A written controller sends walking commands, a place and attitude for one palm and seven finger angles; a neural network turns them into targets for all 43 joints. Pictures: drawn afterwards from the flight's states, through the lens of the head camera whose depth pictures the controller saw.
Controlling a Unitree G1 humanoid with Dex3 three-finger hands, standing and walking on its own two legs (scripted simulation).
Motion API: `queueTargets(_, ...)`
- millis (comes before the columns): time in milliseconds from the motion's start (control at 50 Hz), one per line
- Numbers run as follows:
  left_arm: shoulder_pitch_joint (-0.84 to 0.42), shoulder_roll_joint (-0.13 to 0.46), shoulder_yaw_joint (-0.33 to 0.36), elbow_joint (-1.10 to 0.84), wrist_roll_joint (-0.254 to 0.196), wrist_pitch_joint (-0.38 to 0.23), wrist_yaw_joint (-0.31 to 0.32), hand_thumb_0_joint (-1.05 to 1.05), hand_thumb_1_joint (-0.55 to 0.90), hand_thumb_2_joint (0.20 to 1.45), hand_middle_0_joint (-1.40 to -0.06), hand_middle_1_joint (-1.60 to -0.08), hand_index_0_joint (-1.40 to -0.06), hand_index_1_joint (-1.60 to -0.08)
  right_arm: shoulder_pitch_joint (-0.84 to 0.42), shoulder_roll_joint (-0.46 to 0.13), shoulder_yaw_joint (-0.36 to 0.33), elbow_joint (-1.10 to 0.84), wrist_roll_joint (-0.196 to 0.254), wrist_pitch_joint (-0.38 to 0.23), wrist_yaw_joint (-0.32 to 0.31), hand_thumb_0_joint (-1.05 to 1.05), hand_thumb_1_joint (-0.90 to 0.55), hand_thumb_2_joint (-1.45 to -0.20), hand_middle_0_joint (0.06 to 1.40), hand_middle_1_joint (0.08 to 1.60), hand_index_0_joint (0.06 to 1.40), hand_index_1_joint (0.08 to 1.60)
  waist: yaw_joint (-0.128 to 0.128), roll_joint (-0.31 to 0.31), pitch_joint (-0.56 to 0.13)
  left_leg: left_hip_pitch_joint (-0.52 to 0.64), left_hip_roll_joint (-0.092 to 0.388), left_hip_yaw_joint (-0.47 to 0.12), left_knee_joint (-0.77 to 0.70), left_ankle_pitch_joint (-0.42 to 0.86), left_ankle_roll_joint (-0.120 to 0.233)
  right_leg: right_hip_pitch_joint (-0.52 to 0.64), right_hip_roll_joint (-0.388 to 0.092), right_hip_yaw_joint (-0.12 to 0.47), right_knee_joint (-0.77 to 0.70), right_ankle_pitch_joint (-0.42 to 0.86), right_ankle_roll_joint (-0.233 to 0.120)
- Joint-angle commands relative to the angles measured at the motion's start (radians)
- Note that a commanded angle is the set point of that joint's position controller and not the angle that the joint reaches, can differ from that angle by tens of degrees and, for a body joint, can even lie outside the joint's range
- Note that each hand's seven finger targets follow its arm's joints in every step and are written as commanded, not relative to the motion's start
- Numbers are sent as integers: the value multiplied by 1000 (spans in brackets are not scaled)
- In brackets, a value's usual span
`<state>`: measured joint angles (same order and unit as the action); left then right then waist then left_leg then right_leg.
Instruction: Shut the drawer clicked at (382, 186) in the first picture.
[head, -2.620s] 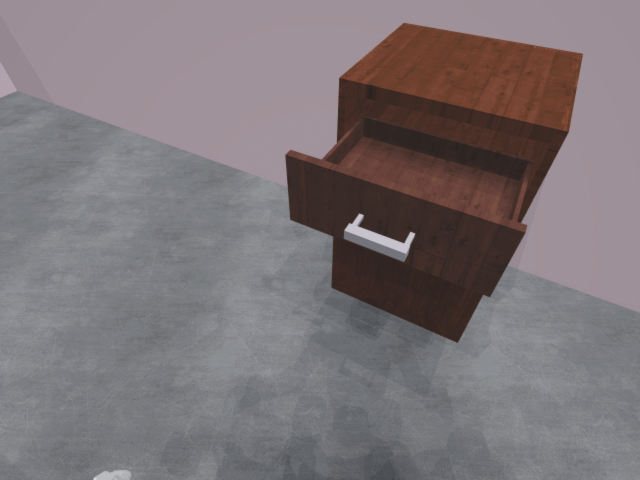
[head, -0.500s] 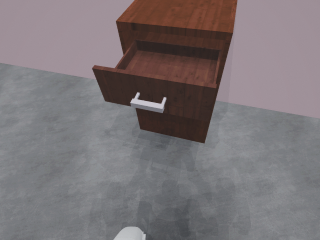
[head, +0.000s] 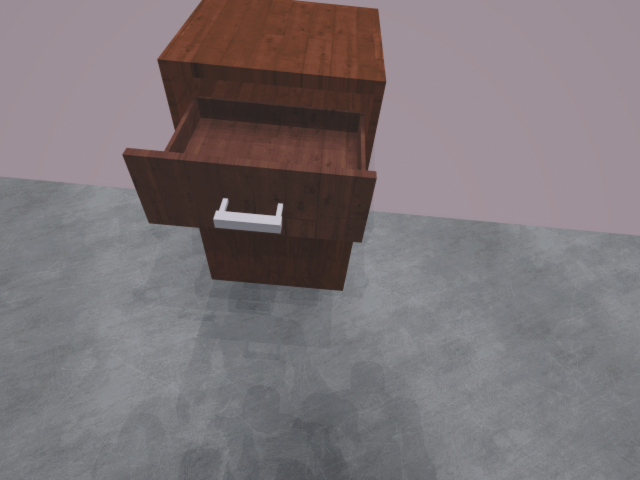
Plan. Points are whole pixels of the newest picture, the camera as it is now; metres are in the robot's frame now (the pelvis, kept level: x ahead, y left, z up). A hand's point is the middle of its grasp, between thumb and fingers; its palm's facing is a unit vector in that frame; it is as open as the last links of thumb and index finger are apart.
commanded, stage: take the last steps up to it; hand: left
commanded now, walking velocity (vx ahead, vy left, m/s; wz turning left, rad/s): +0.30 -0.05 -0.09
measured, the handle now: (250, 213) +0.58 +0.16 -0.06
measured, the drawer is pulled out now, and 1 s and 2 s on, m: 0.29 0.29 0.29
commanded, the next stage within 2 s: come to a stop and stand still in 0.72 s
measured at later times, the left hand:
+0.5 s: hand out of the picture +0.08 +0.16 -0.19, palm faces +0.02 -0.98 -0.17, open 7.3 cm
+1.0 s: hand (235, 410) +0.25 +0.14 -0.18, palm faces -0.01 -0.97 -0.23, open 7.2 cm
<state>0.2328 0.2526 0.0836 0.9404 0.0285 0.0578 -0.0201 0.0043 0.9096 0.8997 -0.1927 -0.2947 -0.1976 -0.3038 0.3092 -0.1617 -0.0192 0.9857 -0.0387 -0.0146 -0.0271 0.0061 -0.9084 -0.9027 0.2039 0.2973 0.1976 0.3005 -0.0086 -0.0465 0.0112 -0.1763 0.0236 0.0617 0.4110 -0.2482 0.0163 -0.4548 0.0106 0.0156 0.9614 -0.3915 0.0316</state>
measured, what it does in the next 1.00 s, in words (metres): walks ahead: right foot, then left foot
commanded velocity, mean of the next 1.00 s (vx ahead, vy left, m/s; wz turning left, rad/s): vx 0.14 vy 0.00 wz -0.01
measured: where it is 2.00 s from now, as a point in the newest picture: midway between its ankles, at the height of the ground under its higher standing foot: outside the picture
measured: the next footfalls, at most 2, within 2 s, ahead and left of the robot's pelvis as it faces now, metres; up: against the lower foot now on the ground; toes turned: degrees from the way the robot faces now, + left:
right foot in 0.18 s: +0.04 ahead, -0.14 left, +0.00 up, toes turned -6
left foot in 0.52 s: +0.26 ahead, +0.09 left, +0.00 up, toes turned +7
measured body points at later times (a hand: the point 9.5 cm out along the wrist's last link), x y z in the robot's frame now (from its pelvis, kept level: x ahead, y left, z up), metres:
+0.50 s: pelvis +0.11 -0.02 -0.01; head +0.13 +0.00 +0.43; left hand +0.08 +0.22 -0.18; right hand +0.14 -0.26 -0.16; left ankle +0.21 +0.09 -0.73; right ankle +0.00 -0.14 -0.74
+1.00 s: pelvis +0.23 -0.04 -0.01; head +0.24 -0.06 +0.44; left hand +0.25 +0.19 -0.16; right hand +0.21 -0.25 -0.18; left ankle +0.22 +0.09 -0.74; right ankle +0.25 -0.15 -0.74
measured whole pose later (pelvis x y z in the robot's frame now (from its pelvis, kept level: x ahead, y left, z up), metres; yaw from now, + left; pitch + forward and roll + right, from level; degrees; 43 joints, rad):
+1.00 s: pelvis +0.23 -0.04 -0.01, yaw -2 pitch -1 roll +1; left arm 0.28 0.15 0.03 1.08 0.02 -0.01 0.03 0.01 0.95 0.90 -0.19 -0.29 -0.20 -0.30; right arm 0.29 -0.13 -0.04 1.12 -0.02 0.00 -0.02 0.01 -0.92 -0.90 0.20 0.30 0.20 0.30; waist -0.02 0.01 0.02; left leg -0.19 0.05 0.14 0.49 -0.28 -0.02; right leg -0.28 -0.05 -0.09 0.54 -0.24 -0.01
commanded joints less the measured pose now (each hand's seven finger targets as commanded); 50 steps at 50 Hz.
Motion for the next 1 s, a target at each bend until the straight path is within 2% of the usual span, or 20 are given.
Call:
queueTargets(0, -130, 9, -20, -94, -1, -41, -18, 0, 900, 900, -200, -300, -200, -300, 126, -203, -51, 1, -1, -30, -12, 0, -900, -900, 200, 300, 200, 300, -65, 179, 57, 90, 279, -255, -218, -68, 167, -77, -41, -47, -182, -47, -16)
queueTargets(60, -104, -4, -24, -68, -7, -54, -19, 0, 900, 900, -200, -300, -200, -300, 120, -211, -55, 23, -1, -28, -7, 0, -900, -900, 200, 300, 200, 300, -47, 185, 39, 37, 267, -227, -181, -45, 149, 85, -24, -81, -345, -36, -36)
queueTargets(120, 46, 14, -13, 13, -9, -72, -7, 0, 900, 900, -200, -300, -200, -300, 113, -166, -46, 53, 9, -27, -1, 0, -900, -900, 200, 300, 200, 300, 23, 110, -14, -127, 175, -111, 16, -67, 61, 436, -31, -78, -589, 118, -67)
queueTargets(140, 136, 73, 0, 48, -6, -82, 6, 0, 900, 900, -200, -300, -200, -300, 99, -119, -33, 40, 20, -34, 4, 0, -900, -900, 200, 300, 200, 300, 64, -27, -37, -336, 109, -3, 187, -146, 18, 643, -180, 90, -641, 27, -120)
queueTargets(160, 239, 169, 19, 76, -7, -83, 18, 0, 900, 900, -200, -300, -200, -300, 19, -80, -24, -2, 20, -37, 9, 0, -900, -900, 200, 300, 200, 300, 118, -218, -9, -541, 21, 94, 423, -355, -22, 700, -392, 376, -759, -2, -218)
queueTargets(180, 268, 162, 21, 90, -17, -87, 28, 0, 900, 900, -200, -300, -200, -300, -57, -131, -38, -19, 12, -32, 10, 0, -900, -900, 200, 300, 200, 300, 132, -179, 33, -569, 67, -7, 554, -346, -13, 582, -420, 422, -789, -41, -265)
queueTargets(280, 110, 23, -4, 71, -1, -115, 44, 0, 900, 900, -200, -300, -200, -300, 2, -53, -49, 26, 7, -21, 30, 0, -900, -900, 200, 300, 200, 300, 3, -52, 115, -475, 121, 3, 588, -110, -41, 385, -303, 117, -770, 270, -228)
queueTargets(400, 129, 61, -12, 107, -1, -120, 43, 0, 900, 900, -200, -300, -200, -300, -45, -39, -45, -2, 18, -30, 49, 0, -900, -900, 200, 300, 200, 300, 1, -98, 109, -278, 80, 52, 324, -3, -23, 319, -262, 38, -722, 385, -183)
queueTargets(460, 137, 59, -11, 118, -6, -112, 40, 0, 900, 900, -200, -300, -200, -300, 76, -71, -50, 38, 11, -44, 36, 0, -900, -900, 200, 300, 200, 300, -61, -45, 62, -14, 17, 91, 162, 83, -6, 267, -192, -16, -500, 478, -142)
queueTargets(480, 149, 34, -16, 116, -11, -108, 37, 0, 900, 900, -200, -300, -200, -300, 196, -124, -62, 72, 4, -50, 24, 0, -900, -900, 200, 300, 200, 300, -106, 52, -12, 152, 63, 27, 108, 110, 16, 204, -143, -48, -299, 429, -114)
queueTargets(500, 189, -19, -18, 98, -23, -102, 31, 0, 900, 900, -200, -300, -200, -300, 287, -236, -84, 86, -10, -55, 11, 0, -900, -900, 200, 300, 200, 300, -117, 311, -98, 299, 327, -322, -11, 149, 114, 21, -14, -135, 3, 58, -62)
queueTargets(520, 151, -10, -19, 64, -19, -108, 28, 0, 900, 900, -200, -300, -200, -300, 314, -265, -78, 86, 0, -42, 6, 0, -900, -900, 200, 300, 200, 300, -114, 304, -105, 264, 444, -527, -141, 117, 199, -55, 30, -70, 221, -213, -70)
queueTargets(580, 79, -22, -20, 69, -2, -94, 21, 0, 900, 900, -200, -300, -200, -300, 75, -144, -53, 32, 10, -46, 1, 0, -900, -900, 200, 300, 200, 300, -46, 174, 79, -58, 387, -385, -237, -202, 184, -133, -110, 4, 338, -37, -66)
queueTargets(640, 179, -77, -26, 102, 2, -63, 15, 0, 900, 900, -200, -300, -200, -300, -16, -99, -42, 18, 12, -54, -1, 0, -900, -900, 200, 300, 200, 300, 29, 147, 56, -193, 276, -148, -246, -84, 126, 11, -126, -41, 162, 61, -41)
queueTargets(800, 111, -98, -33, 66, 5, -60, 18, 0, 900, 900, -200, -300, -200, -300, -1, -128, -60, 41, 8, -25, 4, 0, -900, -900, 200, 300, 200, 300, 4, 162, 69, -152, 265, -123, -240, -213, 150, 112, -95, -112, -231, 71, -21)
queueTargets(860, 163, -87, -42, 101, 2, -74, 35, 0, 900, 900, -200, -300, -200, -300, -10, -85, -41, 62, 15, -15, 0, 0, -900, -900, 200, 300, 200, 300, 42, 63, 58, -162, 189, -67, -80, -44, 88, 281, -65, -110, -508, 213, -5)
queueTargets(900, 169, 0, -47, 124, -1, -99, 51, 0, 900, 900, -200, -300, -200, -300, 18, -5, -17, 70, 34, -19, 2, 0, -900, -900, 200, 300, 200, 300, 15, -102, 32, -159, 68, 35, 39, -54, -13, 304, -249, 118, -642, 458, -57)
queueTargets(920, 141, 38, -44, 117, -6, -95, 50, 0, 900, 900, -200, -300, -200, -300, 49, 0, -17, 81, 35, -13, 7, 0, -900, -900, 200, 300, 200, 300, -9, -39, 9, -78, 47, 31, 23, -55, -26, 250, -302, 116, -628, 509, -89)
queueTargets(940, 104, 55, -37, 116, -11, -98, 53, 0, 900, 900, -200, -300, -200, -300, 54, -5, -17, 100, 32, 5, 4, 0, -900, -900, 200, 300, 200, 300, -12, -164, -15, -42, 47, 42, 52, -46, -39, 229, -281, 125, -635, 539, -105)
queueTargets(980, 86, 44, -35, 112, -11, -86, 63, 0, 900, 900, -200, -300, -200, -300, 45, -19, -27, 108, 30, 23, -1, 0, -900, -900, 200, 300, 200, 300, -3, -143, 14, -47, 49, 46, 93, -60, -44, 231, -302, 120, -623, 696, -123)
